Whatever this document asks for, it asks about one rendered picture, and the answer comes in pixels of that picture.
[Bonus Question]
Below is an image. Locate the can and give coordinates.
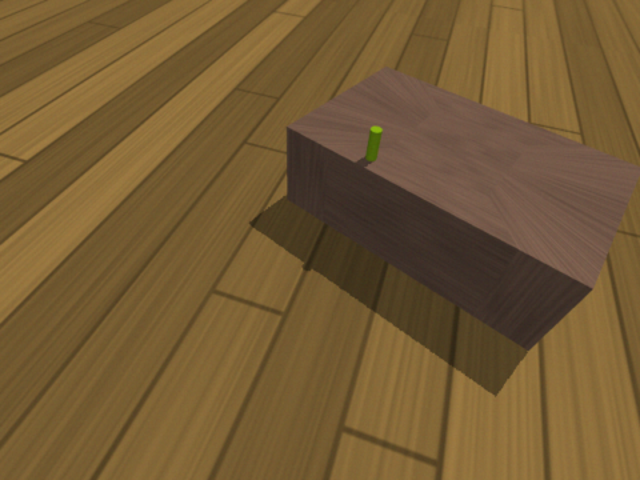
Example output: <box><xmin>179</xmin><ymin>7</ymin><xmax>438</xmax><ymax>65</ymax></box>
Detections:
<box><xmin>366</xmin><ymin>126</ymin><xmax>382</xmax><ymax>161</ymax></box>

